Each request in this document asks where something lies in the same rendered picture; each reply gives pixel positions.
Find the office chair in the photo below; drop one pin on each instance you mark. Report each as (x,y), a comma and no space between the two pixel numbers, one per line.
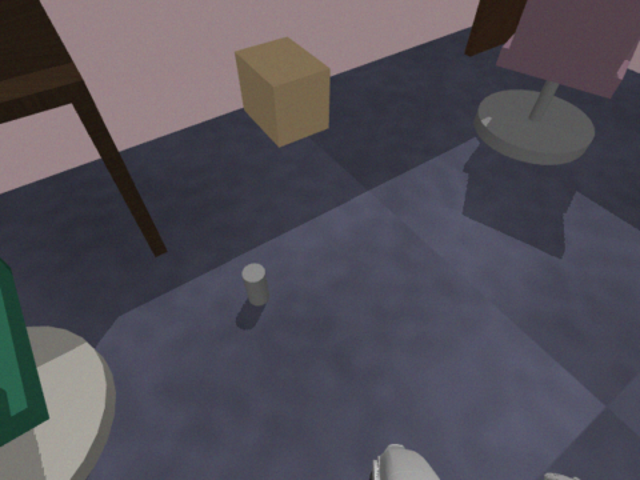
(57,397)
(582,44)

